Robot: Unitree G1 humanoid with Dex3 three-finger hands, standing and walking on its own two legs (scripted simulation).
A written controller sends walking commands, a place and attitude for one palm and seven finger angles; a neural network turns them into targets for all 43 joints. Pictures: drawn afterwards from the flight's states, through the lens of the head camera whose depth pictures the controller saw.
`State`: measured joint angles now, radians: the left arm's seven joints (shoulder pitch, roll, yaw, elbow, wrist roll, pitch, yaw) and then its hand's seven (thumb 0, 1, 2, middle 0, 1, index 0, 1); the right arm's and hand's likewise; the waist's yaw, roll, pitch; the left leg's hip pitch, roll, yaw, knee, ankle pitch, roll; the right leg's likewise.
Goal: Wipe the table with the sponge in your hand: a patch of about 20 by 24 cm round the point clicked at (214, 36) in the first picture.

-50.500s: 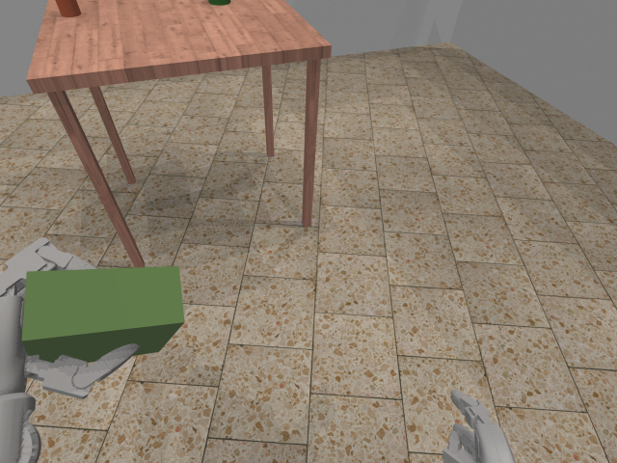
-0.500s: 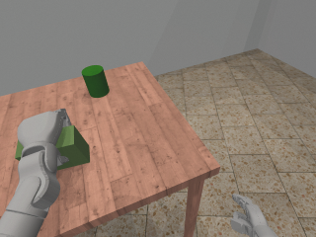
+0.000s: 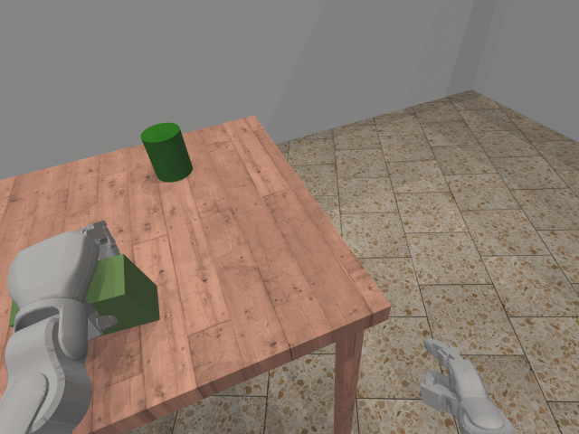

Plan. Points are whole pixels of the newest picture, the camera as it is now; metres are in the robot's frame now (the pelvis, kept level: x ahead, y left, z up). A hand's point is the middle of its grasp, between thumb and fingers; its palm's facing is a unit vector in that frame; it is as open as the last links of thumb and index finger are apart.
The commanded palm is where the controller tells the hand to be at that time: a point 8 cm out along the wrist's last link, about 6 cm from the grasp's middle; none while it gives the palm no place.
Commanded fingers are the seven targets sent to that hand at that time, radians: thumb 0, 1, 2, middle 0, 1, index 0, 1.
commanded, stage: wipe back along the first lane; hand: left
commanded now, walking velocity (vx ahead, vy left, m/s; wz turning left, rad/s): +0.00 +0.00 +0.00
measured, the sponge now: (101, 306) +0.24 +0.30 +0.08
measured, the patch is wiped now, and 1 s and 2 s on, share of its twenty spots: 1.00 1.00 1.00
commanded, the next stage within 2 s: lift the sponge slowly off the table in 0.30 s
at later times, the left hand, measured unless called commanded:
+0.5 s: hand (90, 317) +0.19 +0.26 +0.14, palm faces +0.25 -0.17 -0.95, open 9.6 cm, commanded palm +0.15 +0.25 +0.17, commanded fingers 0.00 0.10 1.30 -1.20 -1.60 -1.20 -1.60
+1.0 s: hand (96, 318) +0.19 +0.24 +0.15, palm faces +0.22 -0.20 -0.95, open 9.5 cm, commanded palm +0.14 +0.25 +0.21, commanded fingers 0.00 0.10 1.30 -1.20 -1.60 -1.20 -1.60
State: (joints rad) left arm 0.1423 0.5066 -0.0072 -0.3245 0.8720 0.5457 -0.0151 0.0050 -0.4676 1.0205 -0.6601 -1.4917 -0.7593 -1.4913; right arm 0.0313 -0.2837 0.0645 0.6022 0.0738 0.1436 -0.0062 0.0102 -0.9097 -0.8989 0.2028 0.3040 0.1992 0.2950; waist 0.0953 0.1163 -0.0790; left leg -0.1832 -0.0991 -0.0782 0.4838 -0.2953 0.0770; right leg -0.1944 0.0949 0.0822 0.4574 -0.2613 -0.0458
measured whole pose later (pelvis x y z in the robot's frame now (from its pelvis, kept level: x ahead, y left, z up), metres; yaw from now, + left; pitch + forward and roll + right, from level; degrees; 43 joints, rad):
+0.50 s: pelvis -0.01 +0.00 +0.00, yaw -1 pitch -2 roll -1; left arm 0.31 0.45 -0.04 -0.52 0.85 0.56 0.05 0.01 -0.47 1.03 -0.63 -1.52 -0.79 -1.44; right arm 0.03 -0.27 0.06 0.58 0.07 0.17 0.00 0.01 -0.91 -0.90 0.20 0.30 0.20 0.29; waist 0.11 0.11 -0.07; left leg -0.17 -0.10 -0.06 0.51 -0.30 0.08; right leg -0.19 0.10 0.09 0.49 -0.26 -0.05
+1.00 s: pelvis -0.02 -0.01 +0.00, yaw -1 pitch -4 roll +0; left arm 0.24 0.51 -0.05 -0.51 0.80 0.59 -0.02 0.00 -0.51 1.04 -0.70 -1.47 -0.85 -1.39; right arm 0.01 -0.27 0.08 0.59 0.06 0.15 -0.02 0.01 -0.91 -0.90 0.20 0.30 0.20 0.30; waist 0.12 0.11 -0.05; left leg -0.13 -0.09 -0.07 0.48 -0.28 0.06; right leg -0.16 0.11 0.09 0.48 -0.25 -0.06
